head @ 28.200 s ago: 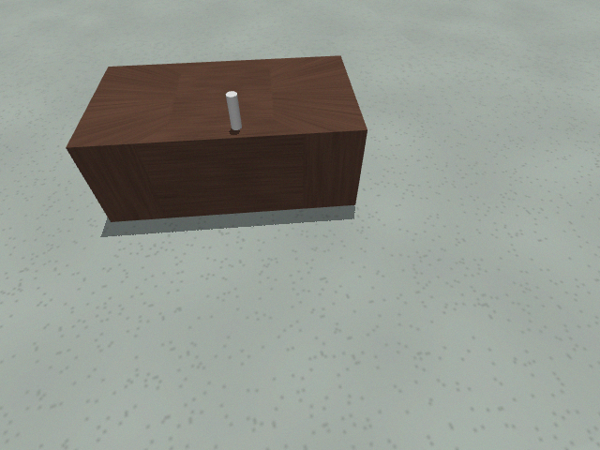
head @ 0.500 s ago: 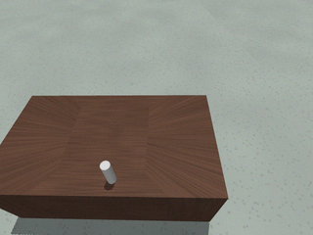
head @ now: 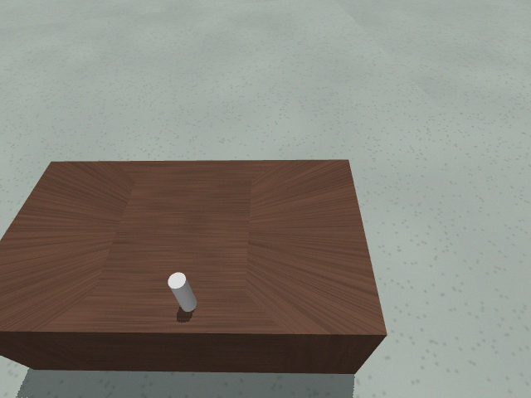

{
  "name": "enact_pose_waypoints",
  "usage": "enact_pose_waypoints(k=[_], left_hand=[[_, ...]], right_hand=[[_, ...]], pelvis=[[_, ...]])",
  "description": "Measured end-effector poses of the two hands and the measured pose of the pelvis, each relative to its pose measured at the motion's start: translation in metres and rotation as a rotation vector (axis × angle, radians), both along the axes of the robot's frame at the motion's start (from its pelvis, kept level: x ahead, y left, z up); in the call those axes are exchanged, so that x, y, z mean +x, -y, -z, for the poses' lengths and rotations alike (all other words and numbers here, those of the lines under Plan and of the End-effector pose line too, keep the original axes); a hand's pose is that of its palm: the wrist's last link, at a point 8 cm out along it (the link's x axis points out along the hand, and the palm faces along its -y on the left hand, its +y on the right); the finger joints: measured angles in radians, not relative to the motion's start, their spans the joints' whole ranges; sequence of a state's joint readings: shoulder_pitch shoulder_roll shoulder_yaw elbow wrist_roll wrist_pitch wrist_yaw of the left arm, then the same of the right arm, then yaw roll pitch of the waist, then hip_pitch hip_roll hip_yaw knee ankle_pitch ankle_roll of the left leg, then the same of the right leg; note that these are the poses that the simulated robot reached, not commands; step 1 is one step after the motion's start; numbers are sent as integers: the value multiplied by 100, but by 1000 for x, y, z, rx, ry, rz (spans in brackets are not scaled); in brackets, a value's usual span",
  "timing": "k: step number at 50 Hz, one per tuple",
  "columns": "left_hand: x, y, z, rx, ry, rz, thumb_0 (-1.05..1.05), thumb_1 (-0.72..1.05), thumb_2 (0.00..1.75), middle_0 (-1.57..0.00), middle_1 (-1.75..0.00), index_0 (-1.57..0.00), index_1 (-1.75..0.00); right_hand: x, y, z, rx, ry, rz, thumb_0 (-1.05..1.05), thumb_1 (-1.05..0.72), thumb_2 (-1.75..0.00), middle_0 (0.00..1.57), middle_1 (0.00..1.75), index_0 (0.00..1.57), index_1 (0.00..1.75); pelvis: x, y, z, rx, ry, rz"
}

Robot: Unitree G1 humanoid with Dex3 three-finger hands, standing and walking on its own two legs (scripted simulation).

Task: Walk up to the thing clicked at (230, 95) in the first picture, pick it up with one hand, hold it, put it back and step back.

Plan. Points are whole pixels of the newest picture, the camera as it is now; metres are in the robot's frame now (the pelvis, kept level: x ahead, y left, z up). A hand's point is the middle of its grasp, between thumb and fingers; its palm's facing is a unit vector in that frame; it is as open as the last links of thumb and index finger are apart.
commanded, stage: step back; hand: left
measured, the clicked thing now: (183, 293) +0.40 +0.23 -0.29
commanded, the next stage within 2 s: none
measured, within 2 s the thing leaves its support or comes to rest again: neither
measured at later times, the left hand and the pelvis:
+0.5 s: hand out of the picture +0.03 +0.34 -0.18, palm faces -0.05 -0.93 -0.35, open 7.4 cm; pelvis -0.09 +0.08 -0.01, yaw -2 degrees
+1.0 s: hand out of the picture -0.09 +0.30 -0.14, palm faces -0.06 -0.91 -0.41, open 7.4 cm; pelvis -0.21 +0.05 -0.01, yaw -4 degrees
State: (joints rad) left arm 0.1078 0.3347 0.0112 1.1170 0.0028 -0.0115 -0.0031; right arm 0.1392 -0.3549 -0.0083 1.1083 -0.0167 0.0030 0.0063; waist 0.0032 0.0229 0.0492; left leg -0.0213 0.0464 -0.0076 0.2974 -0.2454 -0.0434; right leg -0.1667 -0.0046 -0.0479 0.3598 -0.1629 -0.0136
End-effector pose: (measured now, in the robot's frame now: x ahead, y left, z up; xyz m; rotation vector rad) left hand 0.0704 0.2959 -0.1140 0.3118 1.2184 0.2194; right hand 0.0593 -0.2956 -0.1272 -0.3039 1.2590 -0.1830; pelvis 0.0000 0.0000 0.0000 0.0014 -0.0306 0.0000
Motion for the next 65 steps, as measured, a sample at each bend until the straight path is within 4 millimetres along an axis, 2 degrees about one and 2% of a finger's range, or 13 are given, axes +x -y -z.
enact_pose_waypoints(k=[4,9,15,18,22,30,35,40,46,51,55,58,65], left_hand=[[1,-9,2,10,19,-14,1,90,90,-21,-30,-21,-30],[0,-30,6,35,35,27,1,90,90,-21,-30,-21,-30],[6,-64,28,24,104,58,1,90,90,-21,-30,-21,-30],[-1,-74,31,13,96,50,1,90,90,-21,-30,-20,-30],[-23,-80,28,1,58,47,1,91,90,-20,-30,-20,-30],[-80,-89,27,17,-43,72,1,91,90,-20,-30,-20,-30],[-102,-83,25,33,-38,96,1,91,90,-20,-30,-20,-30],[-127,-66,18,52,1,114,1,91,90,-20,-30,-20,-30],[-163,-50,-4,55,28,100,1,90,90,-21,-30,-21,-30],[-171,-48,-11,68,95,97,1,90,90,-21,-30,-21,-30],[-178,-52,-6,60,161,94,1,90,90,-21,-30,-21,-30],[-190,-59,7,37,184,88,1,90,90,-21,-30,-21,-30],[-241,-63,12,13,127,47,1,90,90,-21,-30,-20,-30]], right_hand=[[1,2,1,-12,7,10,1,-90,-90,20,30,21,30],[-10,-1,-3,-51,17,14,1,-90,-90,20,30,20,30],[-52,-19,-2,-128,-14,3,1,-90,-90,20,30,20,30],[-80,-35,-8,-125,-55,9,1,-90,-90,20,30,20,30],[-103,-51,-20,-122,-77,27,1,-90,-90,20,30,21,30],[-110,-64,-18,-108,38,50,1,-90,-90,20,31,21,30],[-119,-59,-8,-82,104,42,1,-90,-90,21,31,21,30],[-137,-40,7,-54,148,48,1,-90,-90,21,31,21,30],[-170,-25,3,-42,124,65,1,-90,-90,20,30,21,30],[-206,-20,2,-67,69,28,1,-90,-90,20,30,21,30],[-231,-24,4,-88,27,-9,1,-90,-90,20,30,20,30],[-248,-31,6,-103,28,-25,1,-90,-90,20,30,21,30],[-282,-42,-12,-92,69,-29,1,-90,-90,20,31,21,30]], pelvis=[[-15,-4,4,-1,-4,3],[-38,-22,10,8,-10,8],[-64,-53,29,-1,-8,-8],[-75,-63,24,-10,3,-3],[-85,-70,13,-23,-14,10],[-112,-78,12,-23,-5,69],[-138,-72,19,-12,5,100],[-166,-57,28,-11,16,117],[-193,-48,16,26,8,102],[-216,-46,14,25,-8,66],[-239,-50,19,16,-6,25],[-258,-56,28,16,7,0],[-295,-54,19,-8,12,20]])
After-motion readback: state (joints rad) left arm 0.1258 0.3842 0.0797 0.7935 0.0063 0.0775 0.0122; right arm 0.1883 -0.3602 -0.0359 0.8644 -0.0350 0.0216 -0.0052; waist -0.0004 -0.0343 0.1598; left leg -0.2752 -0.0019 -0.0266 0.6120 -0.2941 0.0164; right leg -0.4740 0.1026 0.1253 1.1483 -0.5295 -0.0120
